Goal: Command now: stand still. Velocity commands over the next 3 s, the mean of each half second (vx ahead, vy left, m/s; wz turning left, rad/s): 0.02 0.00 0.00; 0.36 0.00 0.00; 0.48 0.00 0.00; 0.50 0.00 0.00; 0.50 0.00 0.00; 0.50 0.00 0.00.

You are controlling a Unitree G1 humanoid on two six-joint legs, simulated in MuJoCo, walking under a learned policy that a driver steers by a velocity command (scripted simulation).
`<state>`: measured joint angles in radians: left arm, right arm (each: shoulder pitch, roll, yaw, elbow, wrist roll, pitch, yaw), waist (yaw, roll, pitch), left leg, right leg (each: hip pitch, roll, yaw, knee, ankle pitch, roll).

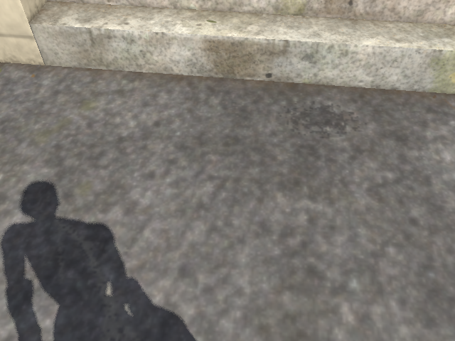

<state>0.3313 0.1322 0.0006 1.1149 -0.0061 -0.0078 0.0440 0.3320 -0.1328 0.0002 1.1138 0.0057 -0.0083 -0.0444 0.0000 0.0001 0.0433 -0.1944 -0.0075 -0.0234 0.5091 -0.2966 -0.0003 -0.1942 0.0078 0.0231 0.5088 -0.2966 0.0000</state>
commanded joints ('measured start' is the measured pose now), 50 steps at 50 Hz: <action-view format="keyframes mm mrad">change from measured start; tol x16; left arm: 1 88 71 10 -6 0 -4 2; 30 126 75 25 -50 -29 -80 -14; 40 -176 108 12 -257 -44 -159 -71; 45 418 276 94 -65 -18 -98 -49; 50 33 167 34 -162 8 -122 -85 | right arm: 1 88 -71 -10 -6 0 -4 -2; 38 356 -195 -62 -24 23 -115 33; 42 82 -227 -56 -126 28 -66 13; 50 42 -158 -44 -201 17 -127 29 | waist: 1 0 1 53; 37 -82 188 108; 43 140 72 -38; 46 140 -398 -116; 50 3 -9 37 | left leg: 1 -38 3 1 -90 140 19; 20 -54 6 -2 -94 115 21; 25 -171 13 -37 -79 -445 93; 33 -19 146 -295 -154 -395 216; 36 182 354 -605 -210 -70 326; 39 325 397 -554 -178 100 260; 41 98 296 -345 -209 -4 162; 44 -328 62 -17 151 274 54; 46 -566 -76 -101 817 -200 24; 50 -555 121 -76 760 126 96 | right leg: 1 -38 -3 -1 -90 140 -18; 20 -54 -6 2 -93 115 -20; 24 -144 9 8 -74 -408 -74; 30 -203 -37 82 -21 -361 -128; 35 -465 26 -48 315 -111 -116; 39 -763 -89 60 459 -340 -106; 42 -39 6 -94 90 109 -88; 44 310 23 -56 96 97 -77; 46 348 -387 886 -381 -221 -274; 50 102 -247 336 -327 177 -177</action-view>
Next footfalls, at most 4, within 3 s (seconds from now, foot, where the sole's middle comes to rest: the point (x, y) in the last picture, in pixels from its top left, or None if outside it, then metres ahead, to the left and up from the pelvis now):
0.88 right None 0.20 -0.16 -0.77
1.42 left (236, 313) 0.58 0.01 -0.77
1.96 right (309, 236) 0.85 -0.24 -0.77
2.54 left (238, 165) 1.18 -0.01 -0.77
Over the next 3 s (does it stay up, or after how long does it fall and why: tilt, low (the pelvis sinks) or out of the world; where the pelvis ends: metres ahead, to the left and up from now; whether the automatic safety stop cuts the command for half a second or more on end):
stays up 1.24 -0.11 0.00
